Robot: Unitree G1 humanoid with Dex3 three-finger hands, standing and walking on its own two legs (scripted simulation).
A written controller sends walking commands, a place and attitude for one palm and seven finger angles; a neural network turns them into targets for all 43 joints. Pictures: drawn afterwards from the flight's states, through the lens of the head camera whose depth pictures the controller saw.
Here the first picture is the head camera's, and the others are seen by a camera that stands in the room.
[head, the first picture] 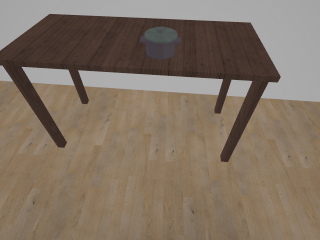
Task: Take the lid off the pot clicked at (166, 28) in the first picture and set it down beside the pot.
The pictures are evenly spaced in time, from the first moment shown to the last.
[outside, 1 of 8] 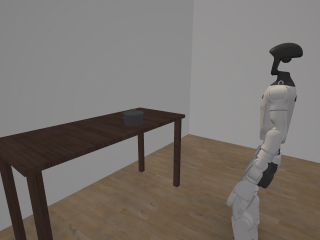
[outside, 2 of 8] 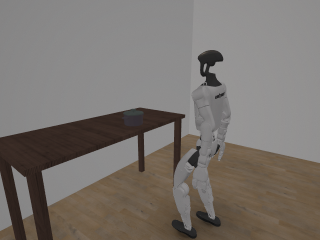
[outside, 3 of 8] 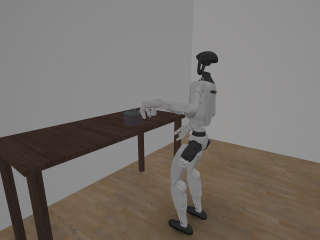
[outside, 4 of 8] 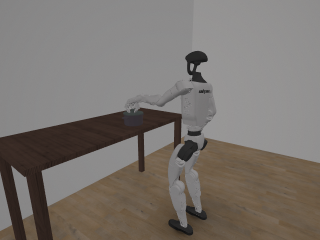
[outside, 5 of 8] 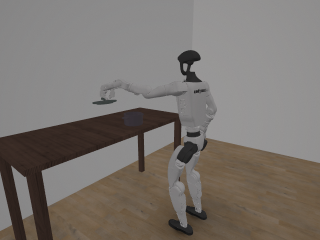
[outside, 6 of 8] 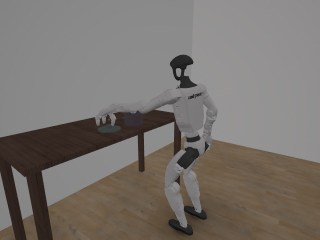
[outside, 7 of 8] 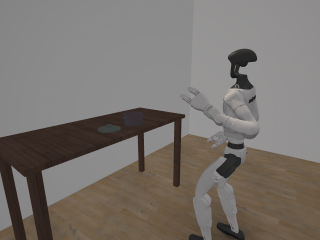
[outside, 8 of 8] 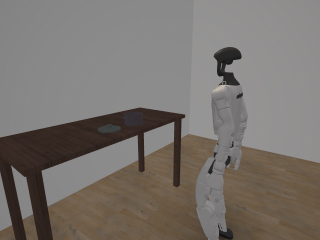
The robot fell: no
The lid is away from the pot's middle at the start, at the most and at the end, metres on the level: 0.00 0.26 0.23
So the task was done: no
